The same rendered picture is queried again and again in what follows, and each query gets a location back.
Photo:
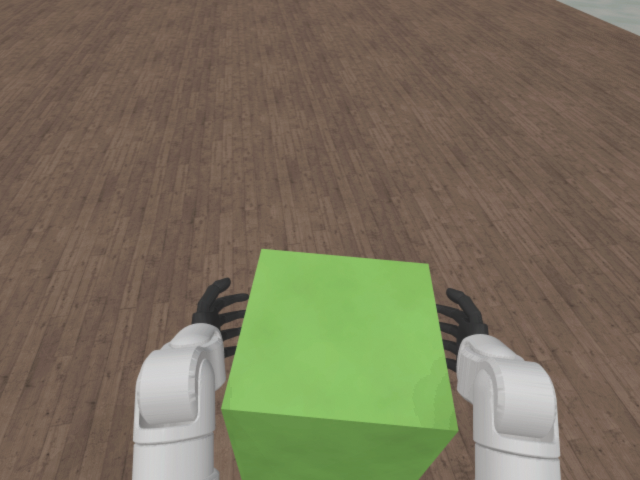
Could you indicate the carton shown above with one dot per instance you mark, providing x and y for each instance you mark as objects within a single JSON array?
[{"x": 339, "y": 371}]

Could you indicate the robot right hand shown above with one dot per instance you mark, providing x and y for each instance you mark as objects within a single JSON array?
[{"x": 470, "y": 323}]

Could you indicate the right robot forearm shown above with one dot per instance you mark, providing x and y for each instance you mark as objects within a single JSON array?
[{"x": 515, "y": 418}]

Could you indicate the robot left hand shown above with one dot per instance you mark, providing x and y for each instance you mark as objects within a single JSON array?
[{"x": 209, "y": 307}]

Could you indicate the left robot forearm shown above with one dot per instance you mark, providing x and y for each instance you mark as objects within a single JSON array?
[{"x": 174, "y": 414}]

